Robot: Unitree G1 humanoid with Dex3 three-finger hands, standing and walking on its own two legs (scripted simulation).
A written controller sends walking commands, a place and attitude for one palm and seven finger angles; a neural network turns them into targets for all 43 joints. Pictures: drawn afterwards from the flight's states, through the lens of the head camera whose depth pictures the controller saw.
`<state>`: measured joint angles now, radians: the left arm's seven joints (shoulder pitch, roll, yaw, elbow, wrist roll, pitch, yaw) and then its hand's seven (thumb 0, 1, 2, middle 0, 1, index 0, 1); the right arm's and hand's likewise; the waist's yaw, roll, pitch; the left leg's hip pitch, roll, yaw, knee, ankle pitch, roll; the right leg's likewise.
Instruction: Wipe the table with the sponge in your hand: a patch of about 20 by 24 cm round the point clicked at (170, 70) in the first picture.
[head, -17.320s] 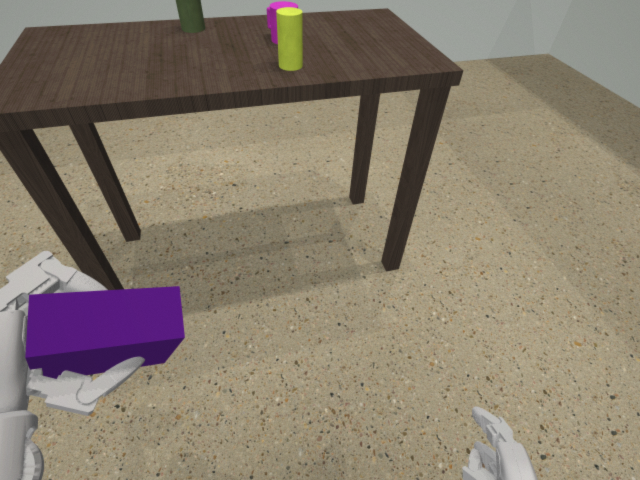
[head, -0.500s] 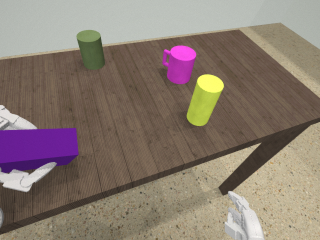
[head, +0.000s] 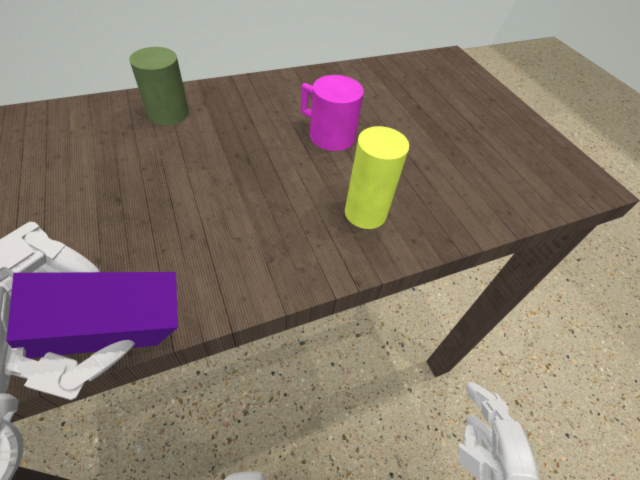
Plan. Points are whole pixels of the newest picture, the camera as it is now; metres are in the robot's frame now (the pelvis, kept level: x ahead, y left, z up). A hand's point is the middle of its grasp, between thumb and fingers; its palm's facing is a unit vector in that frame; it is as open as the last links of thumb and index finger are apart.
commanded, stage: shuffle to correct the standing spot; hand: left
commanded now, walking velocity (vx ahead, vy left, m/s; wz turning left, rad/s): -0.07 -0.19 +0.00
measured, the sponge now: (121, 314) +0.23 +0.22 +0.13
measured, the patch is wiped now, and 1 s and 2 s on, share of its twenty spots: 0.00 0.00 0.00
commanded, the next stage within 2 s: none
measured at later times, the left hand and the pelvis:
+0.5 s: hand (99, 307) +0.22 +0.23 +0.15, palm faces +0.32 -0.86 -0.40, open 9.5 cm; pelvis +0.01 -0.02 +0.00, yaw +1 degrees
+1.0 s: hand (92, 310) +0.22 +0.23 +0.16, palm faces +0.35 -0.85 -0.38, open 9.5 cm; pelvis +0.00 -0.02 +0.00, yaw +1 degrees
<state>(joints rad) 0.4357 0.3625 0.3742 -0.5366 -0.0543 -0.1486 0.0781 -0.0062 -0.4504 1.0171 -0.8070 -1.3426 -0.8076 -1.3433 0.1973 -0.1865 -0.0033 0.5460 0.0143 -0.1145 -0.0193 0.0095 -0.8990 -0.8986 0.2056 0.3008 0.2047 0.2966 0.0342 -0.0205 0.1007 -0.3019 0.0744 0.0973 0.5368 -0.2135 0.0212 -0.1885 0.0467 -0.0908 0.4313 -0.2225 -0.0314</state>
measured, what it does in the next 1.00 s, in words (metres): stands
